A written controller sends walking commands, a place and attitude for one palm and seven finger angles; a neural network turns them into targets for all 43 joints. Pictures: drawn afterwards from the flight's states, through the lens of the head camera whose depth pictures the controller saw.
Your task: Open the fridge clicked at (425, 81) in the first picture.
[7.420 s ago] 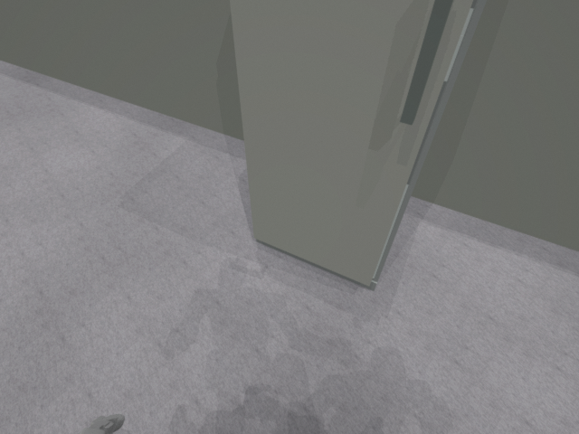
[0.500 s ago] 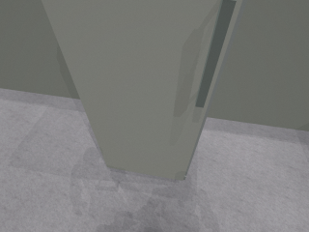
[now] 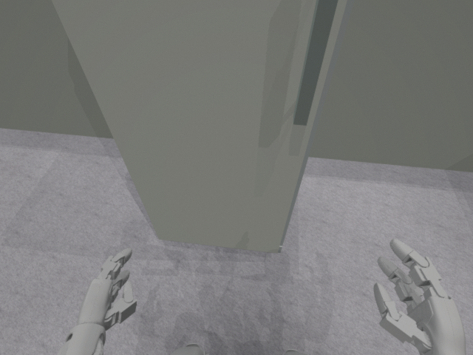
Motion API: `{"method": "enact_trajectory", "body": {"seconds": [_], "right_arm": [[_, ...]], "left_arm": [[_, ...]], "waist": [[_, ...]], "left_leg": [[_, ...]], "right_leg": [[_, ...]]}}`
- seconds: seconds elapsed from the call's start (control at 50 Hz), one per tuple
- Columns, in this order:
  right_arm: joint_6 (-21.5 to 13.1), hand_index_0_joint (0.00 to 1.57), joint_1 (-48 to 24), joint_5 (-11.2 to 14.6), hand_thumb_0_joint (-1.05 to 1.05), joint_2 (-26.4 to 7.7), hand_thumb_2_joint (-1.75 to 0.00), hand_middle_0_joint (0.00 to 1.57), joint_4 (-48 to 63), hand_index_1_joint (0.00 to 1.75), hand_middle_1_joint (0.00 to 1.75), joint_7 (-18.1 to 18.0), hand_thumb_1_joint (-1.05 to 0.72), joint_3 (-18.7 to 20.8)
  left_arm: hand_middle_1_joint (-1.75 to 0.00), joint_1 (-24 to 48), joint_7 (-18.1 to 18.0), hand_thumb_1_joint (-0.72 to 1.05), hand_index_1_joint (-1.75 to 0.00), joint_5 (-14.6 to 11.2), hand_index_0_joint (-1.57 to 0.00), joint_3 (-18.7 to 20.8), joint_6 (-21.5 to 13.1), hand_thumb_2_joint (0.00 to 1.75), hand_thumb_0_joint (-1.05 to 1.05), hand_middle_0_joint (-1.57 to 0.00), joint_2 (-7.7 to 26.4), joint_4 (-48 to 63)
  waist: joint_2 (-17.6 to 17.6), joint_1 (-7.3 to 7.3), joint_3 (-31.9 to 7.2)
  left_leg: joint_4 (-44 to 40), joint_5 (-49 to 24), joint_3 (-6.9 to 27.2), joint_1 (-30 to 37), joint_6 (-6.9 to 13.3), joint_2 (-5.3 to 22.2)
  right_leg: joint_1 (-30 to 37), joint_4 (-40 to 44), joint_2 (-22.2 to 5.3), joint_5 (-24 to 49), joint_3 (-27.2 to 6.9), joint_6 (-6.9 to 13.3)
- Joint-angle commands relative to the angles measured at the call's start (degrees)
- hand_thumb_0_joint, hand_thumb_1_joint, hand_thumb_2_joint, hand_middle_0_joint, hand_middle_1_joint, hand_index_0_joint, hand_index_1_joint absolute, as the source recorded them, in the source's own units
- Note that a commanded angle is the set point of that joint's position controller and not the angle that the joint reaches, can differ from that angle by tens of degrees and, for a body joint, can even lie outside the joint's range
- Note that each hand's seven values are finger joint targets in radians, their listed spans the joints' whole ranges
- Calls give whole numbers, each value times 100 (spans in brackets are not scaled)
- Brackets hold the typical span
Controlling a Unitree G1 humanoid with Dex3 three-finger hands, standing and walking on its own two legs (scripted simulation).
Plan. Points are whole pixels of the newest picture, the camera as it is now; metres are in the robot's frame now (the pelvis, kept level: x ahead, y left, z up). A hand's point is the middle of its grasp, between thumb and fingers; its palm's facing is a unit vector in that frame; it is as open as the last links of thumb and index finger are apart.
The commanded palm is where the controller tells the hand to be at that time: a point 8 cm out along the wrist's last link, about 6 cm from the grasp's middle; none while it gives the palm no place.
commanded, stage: raise the hand to about handle height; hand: right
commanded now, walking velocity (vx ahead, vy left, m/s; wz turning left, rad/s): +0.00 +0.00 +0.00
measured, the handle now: (315, 39) +0.55 -0.11 +0.25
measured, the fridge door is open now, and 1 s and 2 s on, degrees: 0 0 0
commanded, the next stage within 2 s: move the hooked fingers beside the handle in 1.70 s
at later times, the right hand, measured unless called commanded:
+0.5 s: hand (469, 249) +0.24 -0.28 +0.14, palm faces +0.20 +0.98 -0.06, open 11.5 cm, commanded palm +0.21 -0.31 +0.15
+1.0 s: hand out of the picture +0.27 -0.30 +0.23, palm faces +0.18 +0.98 -0.07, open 13.9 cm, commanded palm +0.23 -0.33 +0.24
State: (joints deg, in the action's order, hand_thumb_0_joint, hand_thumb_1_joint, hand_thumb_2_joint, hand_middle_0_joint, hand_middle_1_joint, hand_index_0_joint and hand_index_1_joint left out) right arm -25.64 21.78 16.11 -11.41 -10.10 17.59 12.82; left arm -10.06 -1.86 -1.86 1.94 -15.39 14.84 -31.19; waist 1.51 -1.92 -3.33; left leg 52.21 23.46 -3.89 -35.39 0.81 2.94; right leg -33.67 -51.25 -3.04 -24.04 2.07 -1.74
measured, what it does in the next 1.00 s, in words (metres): stands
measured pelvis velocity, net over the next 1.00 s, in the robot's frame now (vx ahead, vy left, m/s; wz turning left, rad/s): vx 0.01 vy -0.02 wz -0.02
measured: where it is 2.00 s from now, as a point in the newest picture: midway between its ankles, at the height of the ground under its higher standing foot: outside the picture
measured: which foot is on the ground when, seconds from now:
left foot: down 0.00-1.00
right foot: down 0.00-1.00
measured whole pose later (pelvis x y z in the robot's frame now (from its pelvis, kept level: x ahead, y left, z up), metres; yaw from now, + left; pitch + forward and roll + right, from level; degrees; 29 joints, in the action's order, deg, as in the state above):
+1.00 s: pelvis +0.01 -0.02 +0.05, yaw -1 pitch -4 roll +1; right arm 15.1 -4.6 17.9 -23.9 2.0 19.0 25.6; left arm -10.7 -6.8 -4.5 -6.0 -14.3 14.2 -34.8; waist -3.0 -5.2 -0.2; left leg 27.7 13.9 -5.6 -9.5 -0.6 2.7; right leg -9.8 -29.6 -1.9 -15.7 1.3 -0.3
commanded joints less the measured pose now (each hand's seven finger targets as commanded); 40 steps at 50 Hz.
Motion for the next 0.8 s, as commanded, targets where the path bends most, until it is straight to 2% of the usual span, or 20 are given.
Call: {"method": "enact_trajectory", "body": {"seconds": [0.0,0.04,0.06,0.1,0.14,0.18,0.22,0.24,0.26,0.32,0.36,0.42,0.48,0.5,0.52,0.56,0.66,0.74,0.76,0.78], "right_arm": [[-363,24,-1076,291,0,-1137,-69,24,2767,62,62,-378,-41,824],[-495,24,-1262,147,0,-1050,-67,24,3171,64,64,-563,-36,553],[-497,24,-1478,110,0,-988,-66,24,3337,66,66,-548,-34,326],[-363,24,-1379,28,0,-940,-64,24,2944,69,69,-421,-29,136],[-6,25,-1336,24,0,-1035,-62,25,2490,72,72,-190,-25,121],[572,25,-1163,132,0,-1165,-60,25,1993,75,75,64,-20,286],[1184,25,-804,264,0,-1460,-58,25,1745,78,78,158,-15,726],[1424,25,-789,348,0,-1519,-57,25,1805,80,80,153,-13,886],[1616,26,-687,444,0,-1662,-56,26,1754,81,81,108,-11,1180],[1684,26,-850,610,0,-1724,-53,26,2591,86,86,-196,-4,1559],[1520,27,-1004,584,0,-1694,-51,27,3029,88,88,-416,1,1557],[1353,27,-1287,416,0,-1459,-48,27,3156,93,93,-462,8,1179],[1557,27,-1707,319,0,-1387,-45,27,2875,98,98,-262,15,866],[1668,28,-1888,319,0,-1453,-44,28,2837,99,99,-169,17,868],[1825,28,-1939,318,0,-1580,-43,28,2670,100,100,-86,20,942],[2107,28,-2179,368,0,-1869,-41,28,2568,103,103,8,24,1193],[2394,29,-2993,405,0,-2353,-36,29,3089,111,111,-86,36,1703],[2649,30,-3222,471,0,-2238,-32,30,2738,117,117,-68,45,1706],[2797,30,-3175,476,0,-2248,-31,30,2452,118,118,-16,48,1715],[2950,30,-3348,454,0,-2183,-30,30,2348,120,120,29,50,1598]], "left_arm": [[-30,58,-208,90,-30,6,-20,156,-277,90,0,-20,513,864],[-30,-87,-263,90,-30,44,-20,90,-357,90,0,-20,515,673],[-30,-126,-279,90,-30,88,-20,31,-386,90,0,-20,557,640],[-30,-146,-321,90,-30,48,-20,4,-426,90,0,-20,616,466],[-30,-112,-370,90,-30,-3,-20,-33,-439,90,0,-20,683,424],[-30,-36,-419,90,-30,-82,-20,-68,-426,90,0,-20,697,477],[-30,84,-479,90,-30,-111,-20,-80,-387,90,0,-20,696,599],[-30,125,-490,90,-30,-111,-20,-103,-365,90,0,-20,672,662],[-30,196,-480,90,-30,-103,-20,-127,-344,90,0,-20,633,686],[-30,204,-403,90,-30,-57,-20,-189,-368,90,0,-20,513,784],[-30,154,-331,90,-30,-26,-20,-207,-440,90,0,-20,488,760],[-30,-6,-260,90,-30,-28,-20,-205,-549,90,0,-20,558,618],[-30,-14,-310,90,-30,-73,-20,-212,-604,90,0,-20,664,500],[-30,-33,-354,90,-30,-92,-20,-207,-607,90,0,-20,686,474],[-30,-9,-410,90,-30,-117,-20,-215,-603,90,0,-20,704,461],[-30,70,-504,90,-30,-134,-20,-235,-573,90,0,-20,732,456],[-30,305,-545,90,-30,-129,-20,-346,-553,90,0,-20,618,505],[-30,373,-526,90,-30,-154,-20,-395,-517,90,0,-20,582,429],[-30,379,-521,90,-30,-170,-20,-394,-476,90,0,-20,596,409],[-30,409,-525,90,-30,-205,-20,-419,-432,90,0,-20,612,398]], "waist": [[-588,69,-1321],[-805,230,-1212],[-655,348,-1117],[-602,469,-770],[-610,450,-549],[-445,297,-413],[-207,14,-617],[-80,-65,-743],[-177,-211,-791],[-258,-333,-1085],[-366,-331,-1054],[-761,-128,-869],[-683,9,-514],[-629,20,-575],[-625,-17,-499],[-346,-84,-426],[-737,-262,-801],[-837,-251,-533],[-713,-269,-424],[-617,-214,-276]], "left_leg": [[-1315,141,573,888,-57,-120],[-1164,-421,384,745,-4,-208],[-1091,-595,312,692,3,-247],[-1153,-631,198,580,-6,-272],[-1285,-445,143,610,-17,-275],[-1538,-305,211,880,-29,-232],[-1720,-251,243,1270,-48,-177],[-1765,-336,223,1439,-73,-163],[-1755,-506,180,1673,-42,-180],[-1641,-1310,-45,1988,-37,-244],[-1606,-1673,-127,2048,-1,-321],[-1683,-1703,-141,1801,1,-363],[-1861,-1500,-126,1736,-5,-349],[-1927,-1379,-128,1784,-12,-337],[-2032,-1225,-101,1806,-9,-327],[-2200,-1112,-78,1949,-13,-326],[-2330,-1515,-118,2460,28,-331],[-2461,-1911,-138,2538,39,-345],[-2558,-1883,-105,2569,34,-344],[-2600,-1812,-122,2521,27,-335]], "right_leg": [[388,607,376,619,-16,288],[639,616,310,846,-131,310],[629,620,287,887,-214,331],[647,721,250,777,-286,329],[583,880,253,571,-334,316],[502,1061,274,489,-319,301],[511,1249,294,579,-284,280],[575,1321,312,692,-273,278],[649,1388,322,869,-283,258],[975,1587,309,1482,-269,229],[1184,1664,289,1832,-266,203],[1456,1754,266,1844,-219,175],[1499,1888,250,1562,-257,205],[1563,1963,253,1446,-278,211],[1574,2030,260,1289,-284,228],[1632,2136,259,1210,-316,266],[2148,2378,288,1700,-345,220],[2331,2511,297,1977,-301,180],[2282,2518,295,1898,-259,206],[2255,2587,287,1801,-279,208]]}}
